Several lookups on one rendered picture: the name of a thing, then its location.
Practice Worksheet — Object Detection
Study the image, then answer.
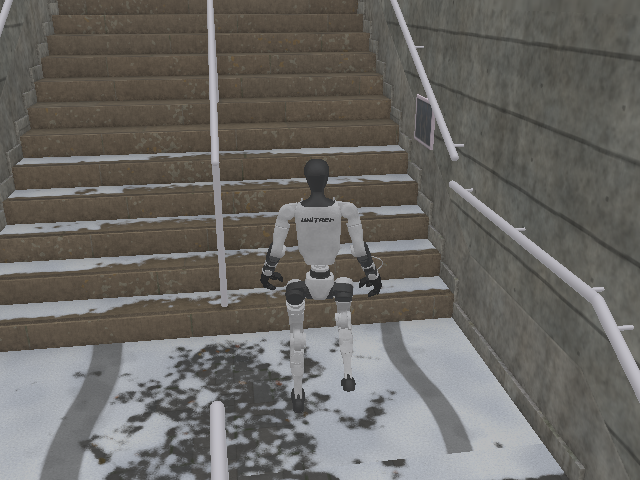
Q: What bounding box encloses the right robot forearm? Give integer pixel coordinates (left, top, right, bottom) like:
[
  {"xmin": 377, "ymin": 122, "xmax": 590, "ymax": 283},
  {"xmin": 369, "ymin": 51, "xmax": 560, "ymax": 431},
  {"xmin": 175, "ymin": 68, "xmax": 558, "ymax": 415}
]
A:
[{"xmin": 357, "ymin": 242, "xmax": 379, "ymax": 280}]

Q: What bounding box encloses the left robot upper arm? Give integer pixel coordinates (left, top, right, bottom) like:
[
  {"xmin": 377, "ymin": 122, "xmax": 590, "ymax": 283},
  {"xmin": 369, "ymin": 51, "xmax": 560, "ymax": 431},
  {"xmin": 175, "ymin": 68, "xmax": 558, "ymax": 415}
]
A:
[{"xmin": 270, "ymin": 202, "xmax": 297, "ymax": 258}]

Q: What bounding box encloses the right robot hand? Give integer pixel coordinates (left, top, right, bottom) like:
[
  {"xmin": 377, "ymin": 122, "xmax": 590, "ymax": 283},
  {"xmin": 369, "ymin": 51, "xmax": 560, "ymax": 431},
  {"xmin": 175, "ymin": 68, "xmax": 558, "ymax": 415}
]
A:
[{"xmin": 359, "ymin": 274, "xmax": 382, "ymax": 297}]

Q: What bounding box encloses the left robot hand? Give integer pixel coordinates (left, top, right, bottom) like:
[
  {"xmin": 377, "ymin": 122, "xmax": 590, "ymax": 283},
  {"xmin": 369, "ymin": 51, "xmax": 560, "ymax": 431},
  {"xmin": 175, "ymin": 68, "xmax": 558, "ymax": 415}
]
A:
[{"xmin": 260, "ymin": 272, "xmax": 283, "ymax": 290}]

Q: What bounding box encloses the robot right foot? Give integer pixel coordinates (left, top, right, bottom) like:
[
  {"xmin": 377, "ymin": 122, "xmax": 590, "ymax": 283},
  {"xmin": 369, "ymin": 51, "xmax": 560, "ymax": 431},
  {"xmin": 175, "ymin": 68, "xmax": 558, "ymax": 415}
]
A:
[{"xmin": 341, "ymin": 374, "xmax": 356, "ymax": 392}]

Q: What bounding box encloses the right robot upper arm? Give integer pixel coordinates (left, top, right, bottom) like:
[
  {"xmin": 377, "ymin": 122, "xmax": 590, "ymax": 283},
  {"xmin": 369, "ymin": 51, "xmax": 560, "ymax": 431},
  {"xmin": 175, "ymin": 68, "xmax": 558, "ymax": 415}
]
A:
[{"xmin": 338, "ymin": 201, "xmax": 367, "ymax": 257}]

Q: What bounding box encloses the left robot shin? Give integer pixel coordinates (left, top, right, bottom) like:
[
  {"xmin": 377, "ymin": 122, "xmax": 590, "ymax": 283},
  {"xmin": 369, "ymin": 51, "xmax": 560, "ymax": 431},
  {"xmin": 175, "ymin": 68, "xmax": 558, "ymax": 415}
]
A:
[{"xmin": 289, "ymin": 333, "xmax": 304, "ymax": 399}]

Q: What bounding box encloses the left robot forearm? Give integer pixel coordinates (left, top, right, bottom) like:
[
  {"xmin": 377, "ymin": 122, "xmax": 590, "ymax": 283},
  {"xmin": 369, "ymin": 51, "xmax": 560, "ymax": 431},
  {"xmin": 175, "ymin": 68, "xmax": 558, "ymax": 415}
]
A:
[{"xmin": 262, "ymin": 242, "xmax": 280, "ymax": 276}]

